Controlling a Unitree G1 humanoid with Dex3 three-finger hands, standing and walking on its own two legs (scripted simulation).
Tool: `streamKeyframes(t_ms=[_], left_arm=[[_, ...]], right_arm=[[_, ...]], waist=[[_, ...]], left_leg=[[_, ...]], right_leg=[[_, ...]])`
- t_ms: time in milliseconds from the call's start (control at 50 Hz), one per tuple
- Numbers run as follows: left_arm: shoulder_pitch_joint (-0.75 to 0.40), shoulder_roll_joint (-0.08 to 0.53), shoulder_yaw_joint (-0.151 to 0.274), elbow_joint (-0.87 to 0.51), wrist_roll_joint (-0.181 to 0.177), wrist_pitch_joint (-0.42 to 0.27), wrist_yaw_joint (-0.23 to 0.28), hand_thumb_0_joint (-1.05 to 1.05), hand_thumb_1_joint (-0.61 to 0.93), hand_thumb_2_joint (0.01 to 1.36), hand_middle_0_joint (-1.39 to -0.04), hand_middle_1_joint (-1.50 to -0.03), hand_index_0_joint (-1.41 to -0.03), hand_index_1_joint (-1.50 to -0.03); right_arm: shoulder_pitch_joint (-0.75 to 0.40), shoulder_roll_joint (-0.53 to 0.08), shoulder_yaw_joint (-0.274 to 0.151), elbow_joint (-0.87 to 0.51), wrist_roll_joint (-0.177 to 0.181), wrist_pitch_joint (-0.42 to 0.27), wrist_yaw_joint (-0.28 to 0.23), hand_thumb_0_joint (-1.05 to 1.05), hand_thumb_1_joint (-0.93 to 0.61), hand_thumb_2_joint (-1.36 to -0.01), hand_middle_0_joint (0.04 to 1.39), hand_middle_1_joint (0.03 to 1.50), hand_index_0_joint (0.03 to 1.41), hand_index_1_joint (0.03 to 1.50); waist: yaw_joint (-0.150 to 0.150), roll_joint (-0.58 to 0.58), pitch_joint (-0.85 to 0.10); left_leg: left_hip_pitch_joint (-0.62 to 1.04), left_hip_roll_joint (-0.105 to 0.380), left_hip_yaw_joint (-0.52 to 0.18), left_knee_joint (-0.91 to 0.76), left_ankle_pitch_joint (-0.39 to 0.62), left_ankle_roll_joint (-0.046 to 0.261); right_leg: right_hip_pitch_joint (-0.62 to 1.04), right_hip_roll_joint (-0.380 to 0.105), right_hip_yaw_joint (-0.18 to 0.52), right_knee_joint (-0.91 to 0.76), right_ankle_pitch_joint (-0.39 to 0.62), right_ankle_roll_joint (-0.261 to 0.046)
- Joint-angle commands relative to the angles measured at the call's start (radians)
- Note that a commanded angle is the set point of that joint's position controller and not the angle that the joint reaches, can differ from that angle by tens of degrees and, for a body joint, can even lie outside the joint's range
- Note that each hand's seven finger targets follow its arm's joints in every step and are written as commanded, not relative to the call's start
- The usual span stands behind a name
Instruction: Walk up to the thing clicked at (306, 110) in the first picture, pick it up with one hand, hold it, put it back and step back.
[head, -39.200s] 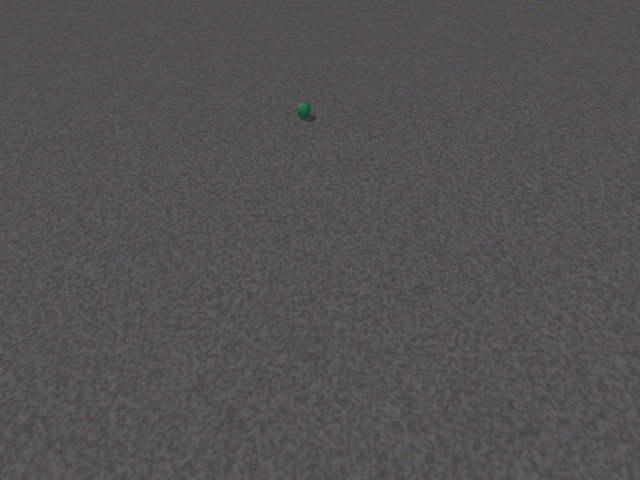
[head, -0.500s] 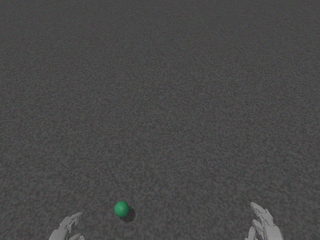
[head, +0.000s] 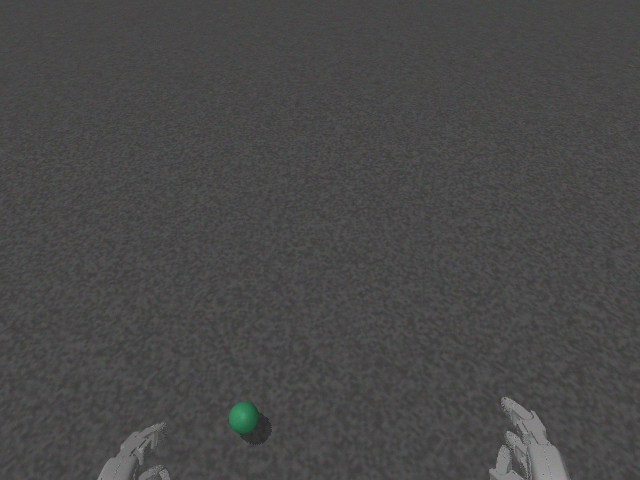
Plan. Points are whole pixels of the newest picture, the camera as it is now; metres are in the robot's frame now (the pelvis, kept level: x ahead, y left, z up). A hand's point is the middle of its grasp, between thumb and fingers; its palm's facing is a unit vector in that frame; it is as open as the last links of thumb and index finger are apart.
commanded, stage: home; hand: left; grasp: from above
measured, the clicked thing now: (243, 417) +0.46 +0.22 -0.67
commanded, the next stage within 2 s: stand in 0.82 s
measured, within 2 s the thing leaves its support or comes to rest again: neither
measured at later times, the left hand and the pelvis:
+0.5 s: hand out of the picture +0.17 +0.18 -0.04, palm faces +0.04 -0.98 -0.21, open 7.4 cm; pelvis +0.01 +0.00 +0.00, yaw +0 degrees
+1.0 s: hand out of the picture +0.17 +0.20 -0.07, palm faces +0.02 -0.95 -0.30, open 7.4 cm; pelvis +0.00 +0.00 +0.01, yaw +0 degrees
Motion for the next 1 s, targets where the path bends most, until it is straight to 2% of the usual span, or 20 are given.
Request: streamKeyframes(t_ms=[0,40,100,240,280,300,400,420,520,560,620,660,740,800,840,880,900,920,940,980], left_arm=[[-0.023,0.096,0.057,-0.194,0.003,-0.045,0.005,0.0,0.9,0.9,-0.2,-0.299,-0.2,-0.299],[-0.041,0.123,0.071,-0.227,0.006,-0.049,0.009,0.0,0.9,0.9,-0.2,-0.299,-0.2,-0.299],[-0.007,0.095,0.054,-0.182,0.004,-0.043,0.007,0.0,0.9,0.9,-0.2,-0.299,-0.2,-0.299],[-0.003,0.095,0.055,-0.186,0.002,-0.048,0.007,0.0,0.9,0.9,-0.2,-0.299,-0.2,-0.299],[-0.024,0.119,0.071,-0.215,0.005,-0.052,0.01,0.0,0.9,0.9,-0.2,-0.299,-0.2,-0.299],[0.0,0.097,0.054,-0.175,0.008,-0.049,0.008,0.0,0.9,0.9,-0.2,-0.299,-0.2,-0.299],[-0.022,0.116,0.065,-0.223,0.007,-0.054,0.01,0.0,0.9,0.9,-0.2,-0.3,-0.2,-0.3],[-0.003,0.095,0.05,-0.179,0.004,-0.049,0.007,0.0,0.9,0.9,-0.2,-0.299,-0.2,-0.299],[-0.034,0.126,0.072,-0.231,0.003,-0.052,0.011,0.0,0.9,0.9,-0.2,-0.3,-0.2,-0.3],[0.017,0.082,0.044,-0.151,0.004,-0.042,0.009,0.0,0.9,0.9,-0.2,-0.299,-0.2,-0.299],[-0.03,0.132,0.08,-0.221,0.004,-0.05,0.012,0.0,0.9,0.9,-0.2,-0.3,-0.2,-0.3],[-0.02,0.102,0.047,-0.187,0.004,-0.043,0.007,0.0,0.9,0.9,-0.2,-0.3,-0.2,-0.3],[-0.018,0.111,0.069,-0.208,0.002,-0.046,0.01,0.0,0.9,0.9,-0.2,-0.299,-0.2,-0.299],[-0.007,0.097,0.056,-0.205,0.003,-0.051,0.009,0.0,0.9,0.9,-0.2,-0.299,-0.2,-0.299],[-0.033,0.127,0.075,-0.247,0.0,-0.06,0.012,0.0,0.9,0.9,-0.2,-0.3,-0.2,-0.3],[0.003,0.097,0.048,-0.181,0.003,-0.053,0.01,0.0,0.9,0.9,-0.2,-0.299,-0.2,-0.299],[-0.311,0.191,0.058,0.17,0.118,-0.269,0.048,0.0,0.9,0.9,-0.2,-0.3,-0.2,-0.3],[-0.208,0.215,0.078,0.322,0.121,-0.337,0.042,0.0,0.9,0.9,-0.2,-0.3,-0.2,-0.301],[-0.206,0.224,0.073,0.367,0.119,-0.369,0.036,0.0,0.9,0.9,-0.2,-0.3,-0.2,-0.301],[-0.233,0.228,0.058,0.455,0.121,-0.41,0.027,0.0,0.9,0.9,-0.2,-0.3,-0.2,-0.301]], right_arm=[[-0.07,-0.117,-0.054,-0.154,0.0,-0.065,-0.016,0.0,-0.9,-0.9,0.2,0.3,0.2,0.3],[-0.068,-0.119,-0.056,-0.152,0.0,-0.061,-0.017,0.0,-0.9,-0.9,0.2,0.3,0.2,0.3],[-0.068,-0.116,-0.055,-0.156,0.0,-0.061,-0.017,0.0,-0.9,-0.9,0.2,0.3,0.2,0.3],[-0.064,-0.119,-0.059,-0.155,-0.001,-0.057,-0.016,0.0,-0.9,-0.9,0.2,0.3,0.2,0.3],[-0.061,-0.119,-0.059,-0.15,-0.001,-0.054,-0.017,0.0,-0.9,-0.9,0.2,0.3,0.2,0.3],[-0.065,-0.12,-0.059,-0.151,-0.001,-0.053,-0.016,0.0,-0.9,-0.9,0.2,0.3,0.2,0.3],[-0.061,-0.122,-0.062,-0.152,-0.002,-0.048,-0.011,0.0,-0.9,-0.9,0.2,0.3,0.2,0.3],[-0.063,-0.122,-0.06,-0.153,-0.001,-0.048,-0.011,0.0,-0.9,-0.9,0.2,0.3,0.2,0.3],[-0.058,-0.121,-0.06,-0.159,0.0,-0.044,-0.011,0.0,-0.9,-0.9,0.2,0.3,0.2,0.3],[-0.061,-0.117,-0.056,-0.158,-0.001,-0.044,-0.01,0.0,-0.9,-0.9,0.2,0.3,0.2,0.3],[-0.066,-0.122,-0.06,-0.163,0.001,-0.043,-0.011,0.0,-0.9,-0.9,0.2,0.3,0.2,0.3],[-0.067,-0.121,-0.056,-0.162,0.001,-0.041,-0.009,0.0,-0.9,-0.9,0.2,0.3,0.2,0.3],[-0.071,-0.119,-0.058,-0.171,0.002,-0.044,-0.008,0.0,-0.9,-0.9,0.2,0.3,0.2,0.3],[-0.067,-0.116,-0.058,-0.176,0.003,-0.043,-0.01,0.0,-0.9,-0.9,0.2,0.3,0.2,0.3],[-0.06,-0.122,-0.06,-0.168,0.003,-0.042,-0.01,0.0,-0.9,-0.9,0.2,0.299,0.2,0.299],[-0.059,-0.117,-0.057,-0.168,0.003,-0.04,-0.011,0.0,-0.9,-0.9,0.2,0.3,0.2,0.3],[-0.113,-0.233,-0.094,0.082,-0.118,0.069,0.049,0.0,-0.901,-0.9,0.2,0.299,0.2,0.299],[-0.135,-0.242,-0.112,0.098,-0.12,0.108,0.08,0.0,-0.9,-0.9,0.2,0.3,0.2,0.3],[-0.127,-0.247,-0.115,0.067,-0.125,0.128,0.096,0.0,-0.9,-0.9,0.2,0.3,0.2,0.3],[-0.117,-0.225,-0.111,0.121,-0.083,0.142,0.135,0.0,-0.9,-0.9,0.2,0.3,0.2,0.3]], waist=[[-0.007,-0.006,-0.08],[0.0,0.013,-0.08],[-0.007,-0.011,-0.082],[-0.014,-0.014,-0.101],[-0.006,0.005,-0.102],[-0.006,-0.002,-0.085],[-0.003,0.03,-0.099],[-0.009,0.008,-0.087],[-0.004,0.011,-0.099],[-0.011,-0.017,-0.074],[0.002,-0.004,-0.078],[-0.013,0.001,-0.052],[-0.002,0.002,-0.075],[-0.006,0.005,-0.084],[-0.003,0.023,-0.105],[-0.015,-0.01,-0.087],[0.069,-0.062,0.134],[0.073,-0.123,0.06],[0.047,-0.119,0.061],[0.051,-0.063,0.004]], left_leg=[[0.099,-0.036,0.039,-0.16,0.171,0.041],[0.099,-0.035,0.038,-0.163,0.173,0.039],[0.099,-0.037,0.039,-0.151,0.195,0.042],[0.116,-0.035,0.037,-0.139,0.252,0.041],[0.113,-0.035,0.037,-0.145,0.246,0.039],[0.106,-0.034,0.033,-0.152,0.235,0.039],[0.123,-0.028,0.027,-0.164,0.245,0.032],[0.119,-0.028,0.025,-0.161,0.245,0.035],[0.115,-0.032,0.032,-0.154,0.241,0.038],[0.103,-0.031,0.035,-0.152,0.228,0.039],[0.093,-0.034,0.035,-0.159,0.193,0.04],[0.084,-0.037,0.038,-0.163,0.158,0.042],[0.081,-0.031,0.028,-0.173,0.144,0.039],[0.088,-0.032,0.031,-0.165,0.158,0.038],[0.101,-0.032,0.031,-0.159,0.188,0.038],[0.095,-0.033,0.036,-0.144,0.209,0.04],[0.105,-0.003,-0.006,-0.232,0.38,0.086],[0.167,-0.016,0.031,-0.215,0.352,0.102],[0.183,-0.021,0.013,-0.225,0.331,0.1],[0.279,-0.018,0.012,-0.248,0.356,0.096]], right_leg=[[0.03,0.025,-0.019,-0.171,0.162,-0.009],[0.027,0.026,-0.02,-0.168,0.161,-0.011],[0.033,0.024,-0.018,-0.168,0.186,-0.008],[0.048,0.026,-0.019,-0.157,0.243,-0.006],[0.049,0.025,-0.019,-0.154,0.236,-0.008],[0.041,0.027,-0.021,-0.153,0.22,-0.01],[0.044,0.031,-0.026,-0.144,0.219,-0.015],[0.041,0.032,-0.028,-0.147,0.22,-0.013],[0.047,0.027,-0.022,-0.154,0.222,-0.013],[0.04,0.027,-0.023,-0.156,0.213,-0.011],[0.04,0.026,-0.024,-0.162,0.179,-0.011],[0.021,0.025,-0.02,-0.169,0.151,-0.011],[0.024,0.03,-0.029,-0.162,0.133,-0.014],[0.026,0.029,-0.025,-0.156,0.146,-0.015],[0.039,0.028,-0.023,-0.149,0.176,-0.015],[0.026,0.027,-0.021,-0.155,0.199,-0.01],[0.232,-0.05,0.037,-0.186,0.194,-0.039],[0.242,-0.073,0.122,-0.247,0.172,-0.077],[0.208,-0.069,0.153,-0.268,0.175,-0.101],[0.285,-0.092,0.152,-0.24,0.308,-0.088]])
